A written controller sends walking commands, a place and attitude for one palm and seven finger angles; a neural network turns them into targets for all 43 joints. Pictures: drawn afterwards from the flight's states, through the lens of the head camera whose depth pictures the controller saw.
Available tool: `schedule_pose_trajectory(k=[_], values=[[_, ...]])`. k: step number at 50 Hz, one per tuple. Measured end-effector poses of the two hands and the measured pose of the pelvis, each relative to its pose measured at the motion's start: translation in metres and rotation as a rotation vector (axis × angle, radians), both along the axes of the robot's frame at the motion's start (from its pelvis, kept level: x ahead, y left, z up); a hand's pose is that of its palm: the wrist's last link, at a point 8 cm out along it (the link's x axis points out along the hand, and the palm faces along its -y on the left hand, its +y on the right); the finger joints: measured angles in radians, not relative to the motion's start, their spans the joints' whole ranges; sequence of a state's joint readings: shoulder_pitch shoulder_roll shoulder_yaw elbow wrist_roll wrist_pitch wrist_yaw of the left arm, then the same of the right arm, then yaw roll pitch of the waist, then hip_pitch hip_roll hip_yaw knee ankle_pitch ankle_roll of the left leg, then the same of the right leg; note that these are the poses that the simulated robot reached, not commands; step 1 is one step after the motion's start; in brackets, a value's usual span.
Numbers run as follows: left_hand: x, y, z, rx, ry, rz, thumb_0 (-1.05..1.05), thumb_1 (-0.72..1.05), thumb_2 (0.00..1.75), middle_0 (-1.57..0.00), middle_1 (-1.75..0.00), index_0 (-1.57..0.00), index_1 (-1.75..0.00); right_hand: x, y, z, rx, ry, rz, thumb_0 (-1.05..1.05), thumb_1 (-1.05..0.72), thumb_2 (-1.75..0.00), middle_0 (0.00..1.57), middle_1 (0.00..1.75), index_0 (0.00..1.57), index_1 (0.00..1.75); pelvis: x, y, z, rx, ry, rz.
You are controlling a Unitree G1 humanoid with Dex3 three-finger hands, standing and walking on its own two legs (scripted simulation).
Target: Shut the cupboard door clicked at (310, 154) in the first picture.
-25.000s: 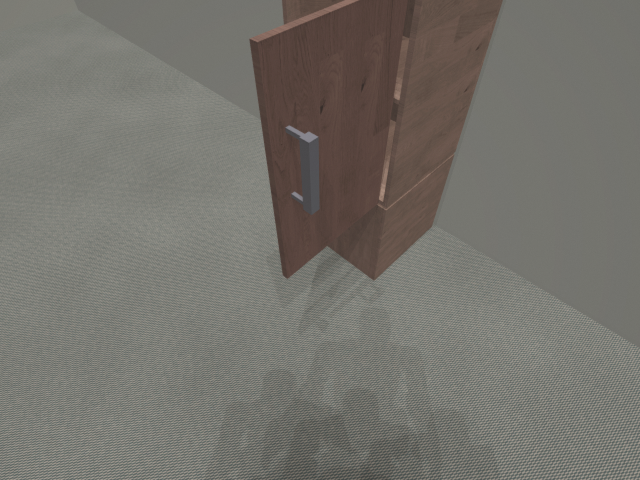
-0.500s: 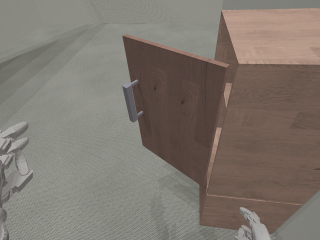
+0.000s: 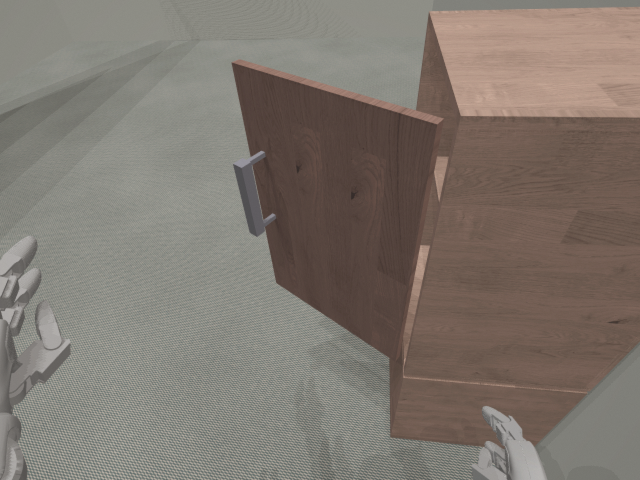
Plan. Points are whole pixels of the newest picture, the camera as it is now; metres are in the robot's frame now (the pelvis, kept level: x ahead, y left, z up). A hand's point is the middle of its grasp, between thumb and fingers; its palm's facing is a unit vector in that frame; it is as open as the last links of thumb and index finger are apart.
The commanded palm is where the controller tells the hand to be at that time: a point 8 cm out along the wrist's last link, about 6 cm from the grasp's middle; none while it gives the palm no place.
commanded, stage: step back with the hand held close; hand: left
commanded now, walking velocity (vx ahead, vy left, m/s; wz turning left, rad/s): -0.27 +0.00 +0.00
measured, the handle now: (258, 194) +0.64 +0.21 +0.00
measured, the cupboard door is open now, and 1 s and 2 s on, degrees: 57 57 57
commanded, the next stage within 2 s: stop stepping back and stand still in 1.46 s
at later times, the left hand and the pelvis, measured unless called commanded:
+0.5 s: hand out of the picture +0.15 +0.31 +0.16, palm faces +0.45 -0.76 -0.46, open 7.4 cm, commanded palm +0.09 +0.33 +0.17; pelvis -0.05 +0.04 -0.01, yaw +0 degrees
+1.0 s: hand out of the picture +0.10 +0.30 +0.16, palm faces +0.46 -0.75 -0.48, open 7.4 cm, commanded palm +0.02 +0.33 +0.17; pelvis -0.11 +0.02 -0.02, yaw +2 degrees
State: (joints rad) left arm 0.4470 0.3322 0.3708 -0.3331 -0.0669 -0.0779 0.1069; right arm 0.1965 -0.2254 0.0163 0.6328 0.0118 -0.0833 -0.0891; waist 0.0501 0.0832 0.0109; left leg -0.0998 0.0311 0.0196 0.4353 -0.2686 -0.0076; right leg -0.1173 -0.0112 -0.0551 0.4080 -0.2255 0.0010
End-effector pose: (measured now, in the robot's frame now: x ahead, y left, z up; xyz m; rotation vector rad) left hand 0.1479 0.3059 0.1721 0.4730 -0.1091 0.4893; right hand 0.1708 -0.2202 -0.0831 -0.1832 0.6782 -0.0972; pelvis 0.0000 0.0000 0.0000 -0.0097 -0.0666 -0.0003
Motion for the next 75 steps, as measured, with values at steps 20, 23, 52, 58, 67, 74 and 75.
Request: schedule_pose_trajectory(k=[20, 23, 52, 58, 67, 74, 75], values=[[-0.019, 0.036, 0.012, 0.132, -0.058, -0.101, 0.01, 0.89, 0.9, -0.21, -0.3, -0.21, -0.3, -0.034, 0.02, 0.01, -0.069, 0.05, -0.085, 0.01, -0.91, -0.9, 0.2, 0.3, 0.2, 0.3, -0.034, 0.037, -0.009, 0.0, 0.068, -0.011], [-0.031, 0.039, 0.008, 0.128, -0.077, -0.087, 0.01, 0.89, 0.9, -0.21, -0.3, -0.21, -0.3, -0.042, 0.024, 0.011, -0.065, 0.029, -0.074, 0.01, -0.91, -0.9, 0.2, 0.3, 0.2, 0.3, -0.043, 0.037, -0.011, 0.0, 0.065, -0.01], [-0.102, 0.025, 0.007, 0.208, -0.16, -0.104, 0.01, 0.89, 0.9, -0.21, -0.3, -0.21, -0.3, -0.145, -0.004, -0.009, -0.109, 0.088, -0.097, 0.01, -0.91, -0.9, 0.2, 0.3, 0.2, 0.3, -0.11, 0.02, -0.022, -0.037, 0.077, 0.034], [-0.129, 0.013, 0.003, 0.194, -0.167, -0.091, 0.01, 0.89, 0.9, -0.21, -0.3, -0.21, -0.3, -0.141, -0.001, -0.012, -0.098, 0.061, -0.033, 0.01, -0.91, -0.9, 0.21, 0.3, 0.2, 0.3, -0.13, 0.01, -0.026, -0.038, 0.074, 0.035], [-0.162, 0.023, 0.007, 0.144, -0.204, -0.098, 0.01, 0.89, 0.9, -0.22, -0.31, -0.21, -0.3, -0.151, 0.012, 0.003, -0.13, 0.061, -0.017, 0.01, -0.91, -0.9, 0.21, 0.3, 0.2, 0.3, -0.152, 0.026, -0.02, -0.021, 0.102, 0.065], [-0.186, 0.055, 0.007, 0.117, -0.166, -0.024, 0.01, 0.89, 0.9, -0.21, -0.3, -0.21, -0.3, -0.177, 0.037, 0.014, -0.101, 0.039, 0.003, 0.01, -0.91, -0.9, 0.2, 0.3, 0.2, 0.3, -0.184, 0.032, -0.008, -0.054, 0.109, 0.045], [-0.19, 0.053, 0.007, 0.101, -0.166, -0.026, 0.01, 0.89, 0.9, -0.21, -0.3, -0.21, -0.3, -0.182, 0.039, 0.015, -0.088, 0.035, 0.007, 0.01, -0.91, -0.9, 0.21, 0.3, 0.2, 0.3, -0.188, 0.033, -0.006, -0.059, 0.113, 0.034]])
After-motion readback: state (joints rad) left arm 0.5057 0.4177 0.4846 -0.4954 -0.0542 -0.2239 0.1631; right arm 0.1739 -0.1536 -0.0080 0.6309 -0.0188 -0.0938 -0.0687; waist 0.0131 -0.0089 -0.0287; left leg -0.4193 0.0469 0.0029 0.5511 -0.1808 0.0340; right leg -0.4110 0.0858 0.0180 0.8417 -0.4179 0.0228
